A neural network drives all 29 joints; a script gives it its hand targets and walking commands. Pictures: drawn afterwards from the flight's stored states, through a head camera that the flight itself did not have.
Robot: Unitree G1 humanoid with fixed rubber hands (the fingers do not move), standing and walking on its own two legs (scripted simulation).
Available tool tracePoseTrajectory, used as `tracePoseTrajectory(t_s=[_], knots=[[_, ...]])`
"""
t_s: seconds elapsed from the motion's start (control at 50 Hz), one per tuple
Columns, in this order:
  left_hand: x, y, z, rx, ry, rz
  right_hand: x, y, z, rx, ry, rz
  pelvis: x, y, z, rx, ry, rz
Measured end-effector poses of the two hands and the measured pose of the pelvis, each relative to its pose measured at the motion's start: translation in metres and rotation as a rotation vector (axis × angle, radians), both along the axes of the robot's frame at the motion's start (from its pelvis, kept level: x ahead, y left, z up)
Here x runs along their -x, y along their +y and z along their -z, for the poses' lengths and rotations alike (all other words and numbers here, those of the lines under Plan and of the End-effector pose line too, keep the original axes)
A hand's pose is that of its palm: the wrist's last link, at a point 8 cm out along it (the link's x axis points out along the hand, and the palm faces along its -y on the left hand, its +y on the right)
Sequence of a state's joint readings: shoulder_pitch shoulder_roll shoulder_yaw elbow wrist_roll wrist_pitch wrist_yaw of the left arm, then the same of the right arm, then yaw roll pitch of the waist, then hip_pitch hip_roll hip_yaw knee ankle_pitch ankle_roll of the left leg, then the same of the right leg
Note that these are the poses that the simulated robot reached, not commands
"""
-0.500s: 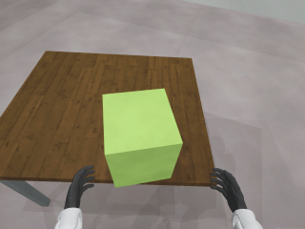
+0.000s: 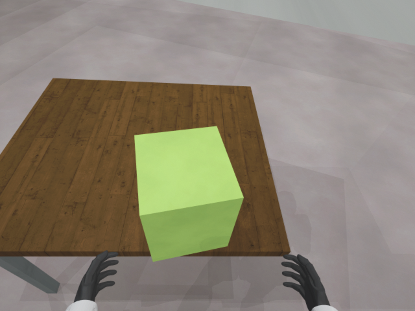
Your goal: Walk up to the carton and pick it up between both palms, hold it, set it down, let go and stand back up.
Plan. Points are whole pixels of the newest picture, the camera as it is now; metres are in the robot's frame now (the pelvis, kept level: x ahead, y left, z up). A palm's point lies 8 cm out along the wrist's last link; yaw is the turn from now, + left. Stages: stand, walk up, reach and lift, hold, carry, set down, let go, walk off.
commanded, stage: set down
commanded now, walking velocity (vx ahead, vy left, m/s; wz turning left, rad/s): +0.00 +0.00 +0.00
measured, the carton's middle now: (184, 194) +0.39 +0.07 -0.07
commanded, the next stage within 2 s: let go in 0.98 s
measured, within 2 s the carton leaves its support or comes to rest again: neither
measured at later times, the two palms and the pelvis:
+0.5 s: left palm (78, 282) +0.18 +0.26 -0.08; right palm (309, 302) +0.17 -0.20 -0.08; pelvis +0.03 +0.03 +0.01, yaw -2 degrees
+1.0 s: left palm (80, 298) +0.15 +0.24 -0.08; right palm (312, 305) +0.16 -0.21 -0.08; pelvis +0.00 +0.02 +0.00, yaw -2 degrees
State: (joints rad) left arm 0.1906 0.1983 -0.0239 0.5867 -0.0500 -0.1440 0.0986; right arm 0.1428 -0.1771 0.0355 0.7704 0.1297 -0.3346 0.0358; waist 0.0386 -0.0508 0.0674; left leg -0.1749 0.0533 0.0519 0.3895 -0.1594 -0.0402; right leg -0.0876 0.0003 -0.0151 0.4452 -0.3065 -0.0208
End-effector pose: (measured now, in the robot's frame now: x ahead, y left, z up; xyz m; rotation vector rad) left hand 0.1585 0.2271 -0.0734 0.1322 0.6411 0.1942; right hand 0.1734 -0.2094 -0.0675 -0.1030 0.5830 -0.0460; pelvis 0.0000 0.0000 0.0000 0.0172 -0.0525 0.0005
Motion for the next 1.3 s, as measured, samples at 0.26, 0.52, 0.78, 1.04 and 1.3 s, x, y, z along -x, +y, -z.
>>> tracePoseTrajectory(t_s=[0.26, 0.52, 0.78, 1.04, 1.3], knots=[[-0.015, 0.031, -0.002, -0.042, 0.101, 0.05, -0.014, 0.006, 0.004, 0.025, 0.052, 0.035, -0.019, 0.019, -0.004, 0.006, 0.016, 0.008], [-0.024, 0.027, 0.006, -0.024, 0.184, 0.098, 0.007, 0.006, 0.014, 0.035, 0.119, 0.087, -0.029, 0.029, -0.005, 0.011, 0.03, 0.03], [-0.02, 0.015, 0.004, -0.01, 0.206, 0.125, 0.014, 0.0, 0.013, 0.075, 0.121, 0.063, -0.014, 0.025, -0.004, 0.01, 0.001, 0.035], [0.007, 0.015, 0.007, -0.01, 0.23, 0.099, 0.011, 0.003, 0.011, 0.088, 0.101, 0.014, 0.0, 0.02, -0.002, 0.001, -0.034, 0.025], [0.006, 0.011, 0.007, -0.008, 0.214, 0.118, 0.023, 0.006, 0.012, 0.086, 0.109, 0.032, 0.007, 0.022, 0.0, 0.001, -0.054, 0.028]])
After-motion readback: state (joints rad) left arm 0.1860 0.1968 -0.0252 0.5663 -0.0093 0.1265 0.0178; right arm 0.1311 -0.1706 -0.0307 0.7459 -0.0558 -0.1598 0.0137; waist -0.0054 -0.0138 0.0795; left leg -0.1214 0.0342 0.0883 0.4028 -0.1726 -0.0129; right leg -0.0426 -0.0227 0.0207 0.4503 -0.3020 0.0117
